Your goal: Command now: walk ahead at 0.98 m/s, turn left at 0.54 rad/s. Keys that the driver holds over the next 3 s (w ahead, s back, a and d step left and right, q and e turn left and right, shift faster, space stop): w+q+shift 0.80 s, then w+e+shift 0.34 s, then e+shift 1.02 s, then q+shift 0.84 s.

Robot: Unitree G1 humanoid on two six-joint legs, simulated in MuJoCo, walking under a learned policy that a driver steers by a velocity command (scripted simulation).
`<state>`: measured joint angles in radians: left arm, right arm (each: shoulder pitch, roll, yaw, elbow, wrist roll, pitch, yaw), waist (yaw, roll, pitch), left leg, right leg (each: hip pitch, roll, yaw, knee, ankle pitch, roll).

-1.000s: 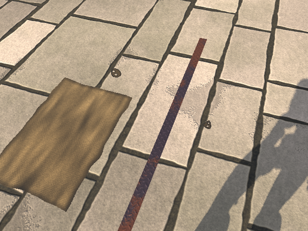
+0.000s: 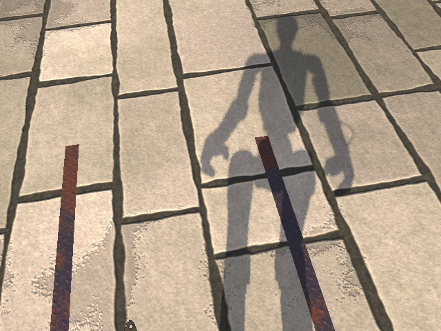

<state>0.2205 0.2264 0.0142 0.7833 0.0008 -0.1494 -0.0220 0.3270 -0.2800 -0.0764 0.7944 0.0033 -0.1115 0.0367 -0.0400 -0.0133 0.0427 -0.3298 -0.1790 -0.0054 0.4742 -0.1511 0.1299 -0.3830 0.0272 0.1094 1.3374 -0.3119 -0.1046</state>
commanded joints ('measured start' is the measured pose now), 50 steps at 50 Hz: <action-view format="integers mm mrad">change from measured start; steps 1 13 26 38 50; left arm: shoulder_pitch -18 -177 -22 54 -101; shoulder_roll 83 183 132 139 105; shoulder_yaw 14 77 75 47 3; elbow -122 -273 -69 -108 -168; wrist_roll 15 -35 -1 24 -12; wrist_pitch -32 -32 12 16 57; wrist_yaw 7 40 20 36 30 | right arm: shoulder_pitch -7 121 -123 214 6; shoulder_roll -52 -81 -2 -337 -87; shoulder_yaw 1 -11 39 -92 14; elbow -70 -47 -250 -152 -111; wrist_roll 9 49 27 46 -15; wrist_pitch -19 22 87 98 -23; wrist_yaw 2 -38 -3 5 -21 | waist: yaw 80 81 8 -144 12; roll -41 108 -37 334 16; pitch -25 -84 58 -170 73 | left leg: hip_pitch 186 99 -515 720 -6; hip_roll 272 177 364 260 255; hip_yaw -559 -442 -98 -210 -70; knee -308 68 786 194 -311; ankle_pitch -172 248 25 225 59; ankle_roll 209 17 -80 201 96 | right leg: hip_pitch -294 264 212 -236 -324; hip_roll -91 -3 -277 14 -198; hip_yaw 54 -16 -76 -281 -64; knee -123 -872 -1177 243 -372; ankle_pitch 14 265 277 -158 426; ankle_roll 29 104 -28 113 117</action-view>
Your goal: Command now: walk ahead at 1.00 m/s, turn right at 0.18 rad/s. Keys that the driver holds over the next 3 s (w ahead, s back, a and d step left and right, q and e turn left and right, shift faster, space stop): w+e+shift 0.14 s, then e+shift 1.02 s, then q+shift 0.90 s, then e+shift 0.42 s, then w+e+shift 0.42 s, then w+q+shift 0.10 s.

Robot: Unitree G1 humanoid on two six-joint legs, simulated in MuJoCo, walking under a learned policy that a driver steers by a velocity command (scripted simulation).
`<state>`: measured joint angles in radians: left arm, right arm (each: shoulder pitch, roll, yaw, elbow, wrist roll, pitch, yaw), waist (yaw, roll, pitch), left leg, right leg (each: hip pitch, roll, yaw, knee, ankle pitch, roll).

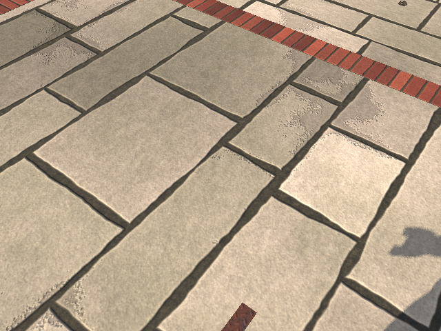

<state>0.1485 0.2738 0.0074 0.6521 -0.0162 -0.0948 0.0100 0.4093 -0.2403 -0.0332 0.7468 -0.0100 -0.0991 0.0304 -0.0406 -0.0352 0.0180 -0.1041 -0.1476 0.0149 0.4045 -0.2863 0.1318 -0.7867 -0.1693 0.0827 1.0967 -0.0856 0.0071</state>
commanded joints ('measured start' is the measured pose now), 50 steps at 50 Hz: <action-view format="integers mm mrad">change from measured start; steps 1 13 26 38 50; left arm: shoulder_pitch -69 378 68 125 42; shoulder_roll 57 287 206 235 119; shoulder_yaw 10 96 101 114 87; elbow -38 25 -74 -85 -133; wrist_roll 2 33 -23 -12 -5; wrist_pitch -5 1 102 147 158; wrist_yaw -11 -63 28 9 -4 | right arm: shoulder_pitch -60 20 -285 -295 -324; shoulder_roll -128 -18 -133 -143 -215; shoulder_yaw -27 9 8 -34 -82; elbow -54 -100 -204 -214 -139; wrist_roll -2 -31 -5 -16 -9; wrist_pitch -41 3 36 67 94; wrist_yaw -19 -43 -65 -80 -77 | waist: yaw -15 93 23 56 31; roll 28 -415 -22 105 198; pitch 98 -307 -198 -149 -138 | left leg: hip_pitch -216 -597 -347 15 -64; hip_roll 217 8 56 437 448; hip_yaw -46 -17 -119 -457 -35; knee -255 1301 367 -56 -137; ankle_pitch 213 -349 187 234 247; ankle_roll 65 -255 -240 66 83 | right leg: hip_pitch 109 1280 455 122 278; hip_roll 23 -71 212 201 71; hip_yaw -62 403 245 70 -96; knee -220 -448 -673 206 -142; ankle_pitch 307 549 480 -398 -228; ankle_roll -3 -417 -191 81 59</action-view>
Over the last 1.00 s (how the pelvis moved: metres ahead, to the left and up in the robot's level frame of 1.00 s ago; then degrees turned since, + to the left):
0.77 0.25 0.01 47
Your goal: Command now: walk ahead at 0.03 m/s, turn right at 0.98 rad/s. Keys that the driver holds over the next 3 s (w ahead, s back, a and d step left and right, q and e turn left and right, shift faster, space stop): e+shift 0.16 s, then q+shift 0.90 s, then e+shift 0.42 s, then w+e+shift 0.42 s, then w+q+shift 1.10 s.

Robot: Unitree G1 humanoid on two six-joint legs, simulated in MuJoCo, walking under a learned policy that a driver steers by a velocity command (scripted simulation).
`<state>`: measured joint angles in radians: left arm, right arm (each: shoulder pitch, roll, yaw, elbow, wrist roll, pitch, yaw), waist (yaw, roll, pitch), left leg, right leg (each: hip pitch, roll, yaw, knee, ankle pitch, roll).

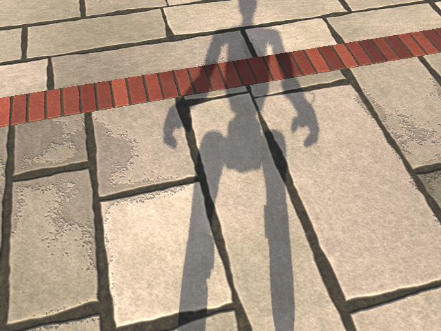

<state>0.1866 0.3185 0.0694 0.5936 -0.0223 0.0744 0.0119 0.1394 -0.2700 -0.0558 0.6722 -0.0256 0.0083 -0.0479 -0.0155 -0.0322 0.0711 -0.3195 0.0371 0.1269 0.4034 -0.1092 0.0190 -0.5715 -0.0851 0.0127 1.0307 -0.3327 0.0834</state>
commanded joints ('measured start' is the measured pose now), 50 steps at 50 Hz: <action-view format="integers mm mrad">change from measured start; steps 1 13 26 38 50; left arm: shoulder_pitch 6 -43 -41 -186 -190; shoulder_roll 76 63 105 72 59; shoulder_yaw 28 17 37 42 36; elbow -71 -59 26 -15 17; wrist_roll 1 24 39 37 22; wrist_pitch -8 -77 -57 -92 -104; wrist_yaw -10 9 29 22 13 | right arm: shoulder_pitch -61 -7 -8 70 22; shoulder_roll -191 -128 -91 -215 -241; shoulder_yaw -64 -62 -33 -80 -86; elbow -59 8 -49 -106 -156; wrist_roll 11 13 52 56 51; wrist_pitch -14 7 37 -11 36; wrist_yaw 6 10 62 41 1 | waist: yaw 8 -6 56 -6 2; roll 202 -120 -74 79 186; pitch -188 -196 -93 -189 -165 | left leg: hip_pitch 142 -335 -240 361 178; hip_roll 267 29 50 214 78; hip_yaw -121 -146 -92 -512 -623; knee -131 794 477 -8 16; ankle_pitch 56 -231 -349 477 226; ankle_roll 185 -76 -78 254 170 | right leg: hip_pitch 103 400 493 -222 10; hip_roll -8 -153 -270 65 178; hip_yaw -43 198 96 93 134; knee -127 -673 -654 180 -263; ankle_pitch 18 490 552 -155 52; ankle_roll -29 -287 -334 -23 14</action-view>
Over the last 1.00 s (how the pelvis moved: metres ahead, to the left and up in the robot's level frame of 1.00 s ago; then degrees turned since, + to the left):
0.53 -0.08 0.00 -53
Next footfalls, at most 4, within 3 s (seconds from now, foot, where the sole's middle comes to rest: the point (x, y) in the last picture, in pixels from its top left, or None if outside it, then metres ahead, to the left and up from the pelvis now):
0.14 right None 0.04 -0.14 -0.77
0.66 left None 0.07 0.09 -0.77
1.16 right None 0.22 -0.08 -0.77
1.90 right None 0.42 -0.21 -0.77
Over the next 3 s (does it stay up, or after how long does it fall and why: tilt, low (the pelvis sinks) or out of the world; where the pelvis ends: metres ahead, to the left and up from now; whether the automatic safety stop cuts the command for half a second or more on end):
stays up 1.20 -0.20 -0.01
